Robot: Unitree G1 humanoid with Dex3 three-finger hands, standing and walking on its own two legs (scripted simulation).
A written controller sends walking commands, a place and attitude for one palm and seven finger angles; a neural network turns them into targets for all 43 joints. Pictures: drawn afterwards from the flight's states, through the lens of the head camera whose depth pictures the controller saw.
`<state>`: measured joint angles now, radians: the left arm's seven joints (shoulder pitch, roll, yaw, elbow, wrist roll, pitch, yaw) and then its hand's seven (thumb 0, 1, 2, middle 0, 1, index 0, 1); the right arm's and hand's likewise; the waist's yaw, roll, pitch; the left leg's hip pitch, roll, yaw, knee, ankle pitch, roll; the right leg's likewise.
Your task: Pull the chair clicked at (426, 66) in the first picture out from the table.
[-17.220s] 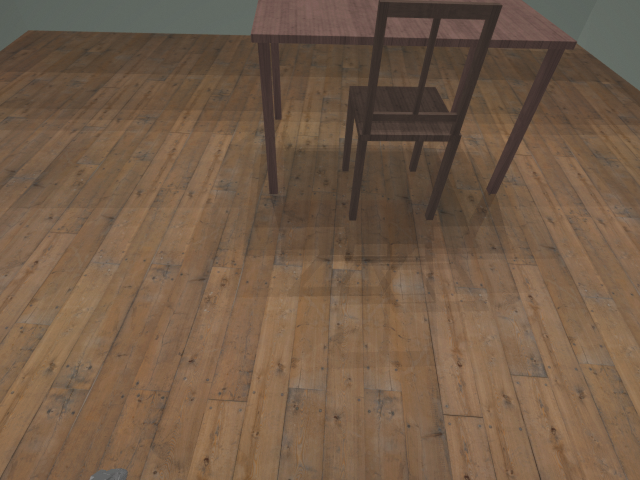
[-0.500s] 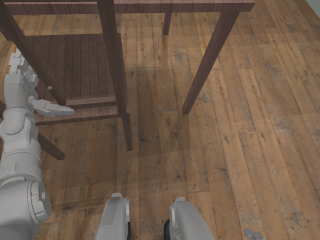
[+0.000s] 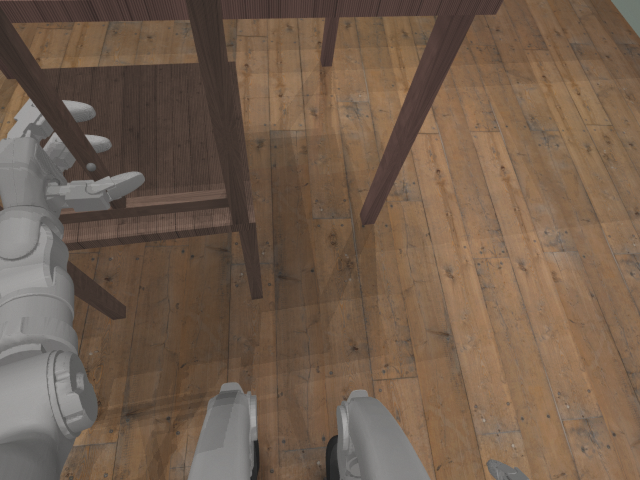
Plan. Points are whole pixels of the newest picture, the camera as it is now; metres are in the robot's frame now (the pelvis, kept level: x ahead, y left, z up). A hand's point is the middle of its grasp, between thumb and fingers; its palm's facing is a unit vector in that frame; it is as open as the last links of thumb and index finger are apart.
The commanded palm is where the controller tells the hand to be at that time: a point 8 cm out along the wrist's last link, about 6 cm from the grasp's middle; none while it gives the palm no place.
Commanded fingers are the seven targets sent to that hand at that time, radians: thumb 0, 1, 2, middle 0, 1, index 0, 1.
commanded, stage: hook a spindle and tug to test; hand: left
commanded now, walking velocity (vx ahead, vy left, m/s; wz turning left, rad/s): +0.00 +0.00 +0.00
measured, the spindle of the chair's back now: (68, 130) +0.50 +0.29 +0.07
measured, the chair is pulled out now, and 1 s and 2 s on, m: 0.00 0.05 0.21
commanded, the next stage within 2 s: step backward, pulling the chair out in 0.88 s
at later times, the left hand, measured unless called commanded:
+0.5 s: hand (97, 169) +0.47 +0.26 +0.05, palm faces +0.19 -0.98 -0.03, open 5.2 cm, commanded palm +0.43 +0.29 +0.04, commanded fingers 0.00 0.90 0.90 -0.50 -1.45 -0.50 -1.45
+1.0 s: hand (98, 196) +0.43 +0.25 +0.04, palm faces +0.19 -0.98 -0.04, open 5.2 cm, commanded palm +0.40 +0.29 +0.05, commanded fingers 0.00 0.90 0.90 -0.50 -1.45 -0.50 -1.45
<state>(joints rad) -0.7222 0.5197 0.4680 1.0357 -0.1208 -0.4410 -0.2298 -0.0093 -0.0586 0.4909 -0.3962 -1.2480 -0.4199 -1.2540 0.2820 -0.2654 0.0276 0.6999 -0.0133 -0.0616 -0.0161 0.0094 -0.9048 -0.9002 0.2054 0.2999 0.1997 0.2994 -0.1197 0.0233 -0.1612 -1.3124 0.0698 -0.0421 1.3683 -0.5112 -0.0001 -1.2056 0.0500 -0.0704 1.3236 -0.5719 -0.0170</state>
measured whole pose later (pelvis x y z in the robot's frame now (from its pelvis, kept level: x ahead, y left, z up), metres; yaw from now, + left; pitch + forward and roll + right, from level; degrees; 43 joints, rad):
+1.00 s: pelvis +0.01 +0.00 +0.01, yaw +1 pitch +24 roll -3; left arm -0.52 0.40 0.42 0.87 -0.15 -0.48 -0.20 0.00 0.75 0.83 -0.45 -1.41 -0.42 -1.45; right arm 0.24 -0.26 0.01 0.68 -0.01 -0.05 -0.01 0.01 -0.90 -0.90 0.20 0.30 0.20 0.30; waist -0.08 0.02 -0.17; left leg -1.23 0.06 -0.03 1.33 -0.52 0.00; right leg -1.13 0.04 -0.06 1.29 -0.58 -0.02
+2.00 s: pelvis -0.07 -0.03 +0.11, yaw +5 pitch +3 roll -1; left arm -0.56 0.19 0.09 1.16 -0.07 -0.22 0.16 0.01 0.72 0.79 -0.29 -1.10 -0.50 -1.45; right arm 0.21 -0.29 0.00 0.78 0.06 0.00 -0.12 0.01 -0.91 -0.90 0.21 0.30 0.20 0.30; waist -0.10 0.03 0.09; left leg -0.62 0.02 -0.05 0.69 -0.25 0.00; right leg -0.54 0.02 -0.07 0.68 -0.21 -0.04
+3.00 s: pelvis -0.14 -0.06 +0.12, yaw +8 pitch +3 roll +0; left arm -0.60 0.21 0.11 1.15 -0.07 -0.18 0.11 0.04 0.70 0.82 -0.27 -1.12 -0.49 -1.45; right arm 0.20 -0.30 -0.01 0.83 0.04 -0.09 -0.12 0.01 -0.90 -0.90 0.21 0.30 0.20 0.30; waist -0.09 0.03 0.13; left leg -0.48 -0.01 -0.07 0.81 -0.41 -0.04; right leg -0.51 0.00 -0.09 0.65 -0.20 -0.05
